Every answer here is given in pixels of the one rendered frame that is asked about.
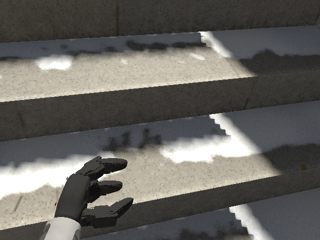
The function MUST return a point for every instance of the left robot hand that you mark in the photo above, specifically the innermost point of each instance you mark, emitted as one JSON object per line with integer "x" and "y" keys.
{"x": 83, "y": 187}

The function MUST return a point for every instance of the robot left forearm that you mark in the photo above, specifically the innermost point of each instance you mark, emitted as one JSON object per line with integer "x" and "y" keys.
{"x": 61, "y": 228}

